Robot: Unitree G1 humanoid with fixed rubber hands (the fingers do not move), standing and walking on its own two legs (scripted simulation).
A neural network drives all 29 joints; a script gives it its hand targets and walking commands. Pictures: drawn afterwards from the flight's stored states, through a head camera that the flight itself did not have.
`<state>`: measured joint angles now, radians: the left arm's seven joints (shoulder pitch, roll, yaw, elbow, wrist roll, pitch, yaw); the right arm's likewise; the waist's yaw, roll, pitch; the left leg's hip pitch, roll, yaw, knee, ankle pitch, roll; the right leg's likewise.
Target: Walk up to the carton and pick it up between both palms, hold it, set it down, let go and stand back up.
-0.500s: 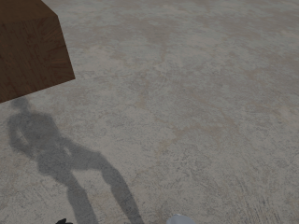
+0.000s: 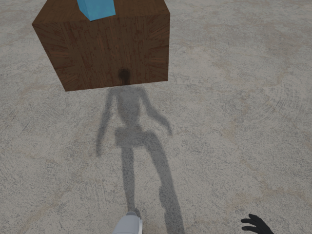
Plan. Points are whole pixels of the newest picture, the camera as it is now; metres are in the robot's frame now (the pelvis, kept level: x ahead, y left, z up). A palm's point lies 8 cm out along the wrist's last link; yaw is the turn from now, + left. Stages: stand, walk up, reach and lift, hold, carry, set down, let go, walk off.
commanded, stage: walk up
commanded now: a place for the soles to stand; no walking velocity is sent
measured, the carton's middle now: out of the picture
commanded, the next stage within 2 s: none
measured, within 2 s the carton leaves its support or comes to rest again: neither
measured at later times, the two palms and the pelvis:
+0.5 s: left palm (77, 153) +0.38 +0.31 -0.09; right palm (231, 174) +0.34 -0.20 -0.13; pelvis +0.29 +0.05 -0.01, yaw +10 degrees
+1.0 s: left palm (61, 153) +0.40 +0.39 -0.13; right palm (175, 83) +0.76 -0.03 -0.09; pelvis +0.53 +0.15 -0.02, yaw +18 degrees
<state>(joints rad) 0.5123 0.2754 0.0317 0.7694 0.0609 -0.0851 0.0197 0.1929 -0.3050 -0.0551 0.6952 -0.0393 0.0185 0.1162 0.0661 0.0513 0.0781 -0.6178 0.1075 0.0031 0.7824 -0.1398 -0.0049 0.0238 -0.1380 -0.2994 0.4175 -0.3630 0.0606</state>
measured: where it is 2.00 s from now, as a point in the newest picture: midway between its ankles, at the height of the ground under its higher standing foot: (123, 136)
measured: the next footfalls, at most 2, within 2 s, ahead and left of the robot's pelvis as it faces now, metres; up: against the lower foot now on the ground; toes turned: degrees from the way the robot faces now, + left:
left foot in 0.10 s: +0.25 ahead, +0.15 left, +0.00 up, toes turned +7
right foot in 0.54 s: +0.51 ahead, -0.05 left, +0.00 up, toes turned +5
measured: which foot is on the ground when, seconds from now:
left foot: up 0.00-0.08, down 0.10-0.56, up 0.58-0.98, down 1.00-1.00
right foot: down 0.00-0.12, up 0.14-0.52, down 0.54-1.00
